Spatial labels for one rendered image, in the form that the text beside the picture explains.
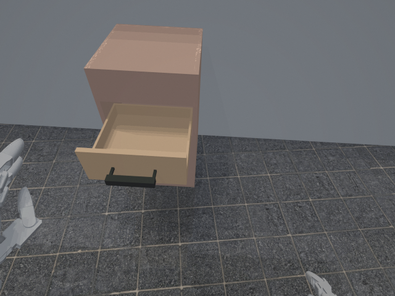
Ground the handle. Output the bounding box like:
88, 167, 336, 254
104, 167, 157, 188

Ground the cabinet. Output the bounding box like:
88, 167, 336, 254
84, 23, 203, 187

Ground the drawer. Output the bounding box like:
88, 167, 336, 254
75, 103, 193, 185

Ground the left robot hand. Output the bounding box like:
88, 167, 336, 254
0, 138, 42, 264

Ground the right robot hand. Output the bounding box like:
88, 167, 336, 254
306, 271, 337, 296

